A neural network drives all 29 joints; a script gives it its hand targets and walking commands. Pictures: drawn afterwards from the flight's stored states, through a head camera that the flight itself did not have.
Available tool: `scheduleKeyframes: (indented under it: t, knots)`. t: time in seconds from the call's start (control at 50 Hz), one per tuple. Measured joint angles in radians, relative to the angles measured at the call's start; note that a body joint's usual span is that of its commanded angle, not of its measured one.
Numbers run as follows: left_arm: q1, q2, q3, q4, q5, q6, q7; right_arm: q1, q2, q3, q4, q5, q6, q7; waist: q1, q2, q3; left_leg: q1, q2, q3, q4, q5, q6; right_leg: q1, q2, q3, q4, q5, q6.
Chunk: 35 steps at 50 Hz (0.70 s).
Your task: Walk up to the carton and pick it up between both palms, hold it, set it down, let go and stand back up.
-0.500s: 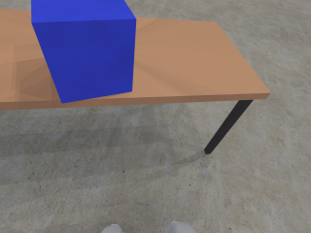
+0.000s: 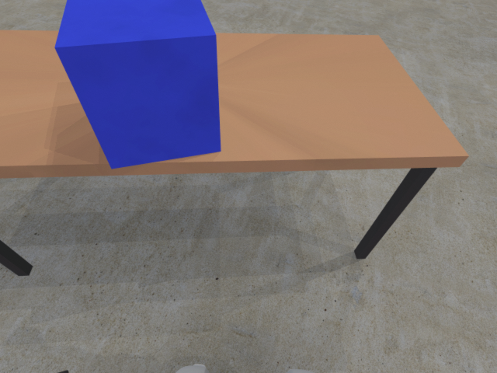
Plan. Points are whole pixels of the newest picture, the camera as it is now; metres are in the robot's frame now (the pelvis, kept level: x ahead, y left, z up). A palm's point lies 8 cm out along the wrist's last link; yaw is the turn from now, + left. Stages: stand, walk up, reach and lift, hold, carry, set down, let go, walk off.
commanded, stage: walk up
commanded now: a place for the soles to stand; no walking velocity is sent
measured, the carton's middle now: (151, 73) +0.73 +0.23 +0.08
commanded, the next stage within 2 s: none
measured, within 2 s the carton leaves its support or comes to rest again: neither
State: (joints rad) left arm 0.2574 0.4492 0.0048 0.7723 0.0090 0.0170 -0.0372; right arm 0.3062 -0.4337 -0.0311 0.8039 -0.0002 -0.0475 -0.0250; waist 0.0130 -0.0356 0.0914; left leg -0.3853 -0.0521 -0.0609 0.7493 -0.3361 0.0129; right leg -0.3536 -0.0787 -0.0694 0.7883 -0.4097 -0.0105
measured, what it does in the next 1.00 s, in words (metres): stands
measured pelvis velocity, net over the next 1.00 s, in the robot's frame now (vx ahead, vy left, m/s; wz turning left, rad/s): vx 0.00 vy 0.00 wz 0.04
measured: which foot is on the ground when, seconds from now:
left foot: down 0.00-1.00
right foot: down 0.00-1.00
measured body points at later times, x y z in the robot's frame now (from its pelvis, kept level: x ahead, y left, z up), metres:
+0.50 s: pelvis +0.00 +0.00 +0.00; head +0.02 +0.01 +0.45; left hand +0.11 +0.32 -0.10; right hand +0.08 -0.33 -0.09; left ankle +0.03 +0.12 -0.71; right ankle +0.01 -0.12 -0.71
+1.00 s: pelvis +0.00 +0.00 +0.00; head +0.02 +0.02 +0.45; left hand +0.11 +0.33 -0.10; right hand +0.09 -0.33 -0.09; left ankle +0.03 +0.12 -0.71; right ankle +0.01 -0.12 -0.71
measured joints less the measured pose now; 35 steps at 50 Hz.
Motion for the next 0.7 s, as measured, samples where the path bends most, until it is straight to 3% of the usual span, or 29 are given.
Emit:
scheduleKeyframes:
  t: [0.08, 0.12, 0.7]
  knots:
    - [-0.001, -0.008, 0.000, 0.000, 0.002, -0.006, 0.000, -0.007, 0.000, 0.000, 0.002, 0.000, 0.011, 0.000, 0.000, 0.005, -0.018, 0.002, 0.000, -0.006, 0.018, -0.040, 0.000, 0.008, 0.000, -0.014, -0.010, 0.008, 0.000]
    - [-0.012, -0.010, 0.000, 0.000, 0.002, -0.007, 0.000, -0.007, 0.000, 0.000, 0.013, 0.000, 0.006, 0.000, 0.000, 0.014, -0.026, 0.010, 0.002, -0.008, -0.006, 0.006, 0.000, 0.007, 0.000, -0.024, -0.012, 0.002, 0.002]
    - [-0.054, -0.010, 0.000, 0.000, 0.002, -0.007, 0.000, -0.012, 0.000, 0.012, 0.045, 0.000, -0.002, 0.000, 0.000, 0.015, -0.039, 0.010, 0.001, -0.014, -0.004, -0.010, -0.004, 0.022, 0.000, -0.032, -0.036, 0.014, 0.002]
